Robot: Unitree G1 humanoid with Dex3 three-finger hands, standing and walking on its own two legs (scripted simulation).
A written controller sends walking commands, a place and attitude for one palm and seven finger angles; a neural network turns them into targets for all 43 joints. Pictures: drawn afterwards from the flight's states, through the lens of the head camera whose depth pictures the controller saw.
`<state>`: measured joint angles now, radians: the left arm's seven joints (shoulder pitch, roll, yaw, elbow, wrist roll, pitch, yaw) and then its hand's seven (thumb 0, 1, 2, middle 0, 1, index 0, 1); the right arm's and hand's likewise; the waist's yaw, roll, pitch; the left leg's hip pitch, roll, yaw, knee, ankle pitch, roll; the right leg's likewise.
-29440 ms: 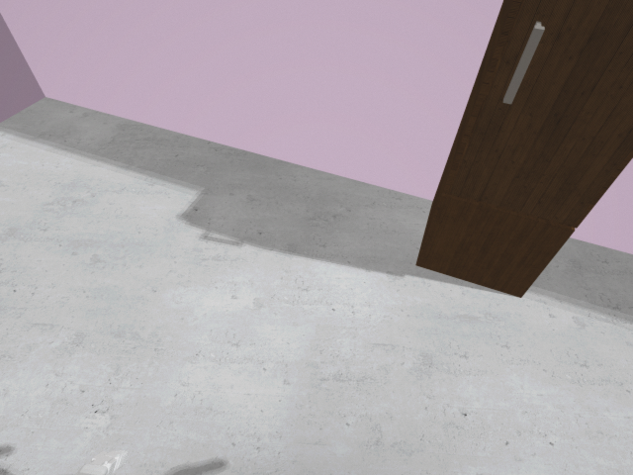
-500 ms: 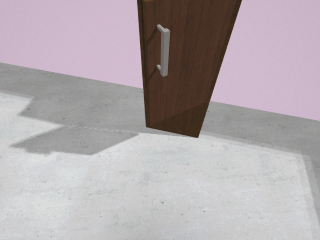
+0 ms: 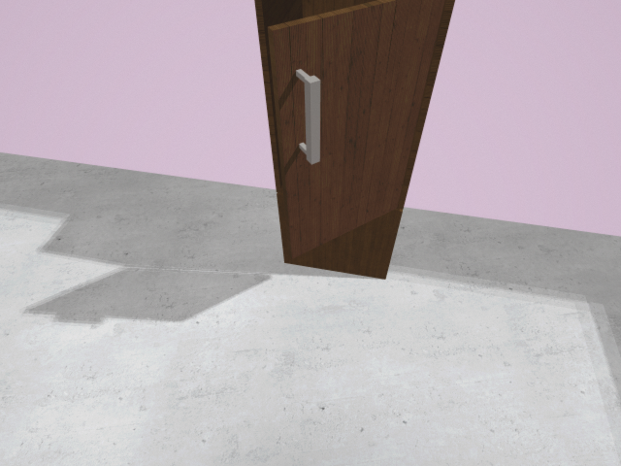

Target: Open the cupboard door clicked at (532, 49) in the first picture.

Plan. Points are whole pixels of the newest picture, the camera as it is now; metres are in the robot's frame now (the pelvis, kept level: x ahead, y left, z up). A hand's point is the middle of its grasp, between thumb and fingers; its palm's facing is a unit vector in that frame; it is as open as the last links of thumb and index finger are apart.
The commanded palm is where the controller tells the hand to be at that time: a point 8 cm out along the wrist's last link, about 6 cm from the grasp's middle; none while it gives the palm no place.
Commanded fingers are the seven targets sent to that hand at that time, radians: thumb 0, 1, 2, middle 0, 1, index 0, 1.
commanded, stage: let the arm hang, fingers relaxed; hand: left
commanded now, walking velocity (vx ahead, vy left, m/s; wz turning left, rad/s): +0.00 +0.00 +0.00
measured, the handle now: (307, 118) +0.68 +0.04 +0.08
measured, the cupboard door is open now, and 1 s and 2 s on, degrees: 43 43 43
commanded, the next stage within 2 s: look to check the result in 0.08 s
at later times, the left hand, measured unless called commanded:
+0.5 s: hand out of the picture +0.07 +0.22 -0.16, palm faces -0.01 -0.95 -0.32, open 7.4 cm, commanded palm none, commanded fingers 0.00 0.90 0.90 -0.20 -0.30 -0.20 -0.30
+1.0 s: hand out of the picture +0.11 +0.21 -0.16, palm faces -0.05 -0.95 -0.32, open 7.4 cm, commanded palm none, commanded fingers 0.00 0.90 0.90 -0.20 -0.30 -0.20 -0.30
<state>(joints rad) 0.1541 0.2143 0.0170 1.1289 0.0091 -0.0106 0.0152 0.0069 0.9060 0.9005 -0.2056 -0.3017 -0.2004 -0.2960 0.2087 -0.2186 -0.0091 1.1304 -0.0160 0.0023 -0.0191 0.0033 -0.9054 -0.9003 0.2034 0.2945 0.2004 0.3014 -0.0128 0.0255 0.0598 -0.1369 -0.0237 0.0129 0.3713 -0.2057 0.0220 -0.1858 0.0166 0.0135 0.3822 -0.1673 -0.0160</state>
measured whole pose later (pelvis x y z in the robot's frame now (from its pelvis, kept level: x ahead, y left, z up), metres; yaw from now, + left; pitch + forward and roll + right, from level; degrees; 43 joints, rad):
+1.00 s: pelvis +0.02 -0.02 +0.00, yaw -4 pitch -1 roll +0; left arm 0.12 0.28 0.03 1.09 0.01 0.02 0.01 0.01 0.91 0.90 -0.21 -0.30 -0.20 -0.30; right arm 0.12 -0.29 -0.02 1.07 -0.01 0.02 -0.03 0.00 -0.91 -0.90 0.20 0.29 0.20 0.30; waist 0.00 0.03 0.07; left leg -0.12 0.03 0.06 0.40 -0.26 -0.01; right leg -0.19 0.08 0.06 0.40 -0.19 -0.05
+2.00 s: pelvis +0.04 -0.06 -0.02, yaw -38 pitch +1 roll +0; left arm 0.15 0.30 0.09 0.86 0.02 0.04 -0.04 0.01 0.91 0.90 -0.20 -0.30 -0.20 -0.30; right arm 0.21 -0.22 -0.04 0.89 -0.02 0.03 -0.02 0.01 -0.90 -0.90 0.21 0.30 0.20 0.30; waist 0.01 0.00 0.11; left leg -0.24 0.14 0.09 0.66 -0.41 -0.08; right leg -0.34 -0.02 -0.02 0.61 -0.25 0.00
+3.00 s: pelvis +0.12 -0.17 -0.01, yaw -76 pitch +2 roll -1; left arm 0.27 0.25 0.09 0.99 0.03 0.03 -0.05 0.01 0.91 0.90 -0.21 -0.30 -0.20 -0.30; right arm 0.20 -0.19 -0.02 0.86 -0.04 -0.06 -0.01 0.00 -0.91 -0.90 0.20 0.29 0.20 0.30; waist 0.02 -0.06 0.05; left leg -0.28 0.08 0.12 0.56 -0.31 0.00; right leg -0.43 0.00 0.03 1.08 -0.45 0.00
